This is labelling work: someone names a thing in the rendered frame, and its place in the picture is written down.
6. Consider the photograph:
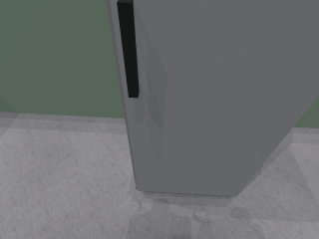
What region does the fridge door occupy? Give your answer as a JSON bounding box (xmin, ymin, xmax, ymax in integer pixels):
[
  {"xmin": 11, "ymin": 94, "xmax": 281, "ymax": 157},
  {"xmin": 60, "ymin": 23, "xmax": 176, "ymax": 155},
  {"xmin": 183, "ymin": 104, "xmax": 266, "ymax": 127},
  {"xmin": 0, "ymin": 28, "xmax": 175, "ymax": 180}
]
[{"xmin": 110, "ymin": 0, "xmax": 319, "ymax": 197}]

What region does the handle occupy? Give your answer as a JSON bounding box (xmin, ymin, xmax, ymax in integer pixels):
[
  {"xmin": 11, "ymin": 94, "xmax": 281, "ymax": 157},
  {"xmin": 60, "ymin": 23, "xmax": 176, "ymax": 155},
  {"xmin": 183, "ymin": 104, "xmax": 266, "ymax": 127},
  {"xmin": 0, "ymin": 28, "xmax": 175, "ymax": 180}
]
[{"xmin": 117, "ymin": 0, "xmax": 140, "ymax": 99}]

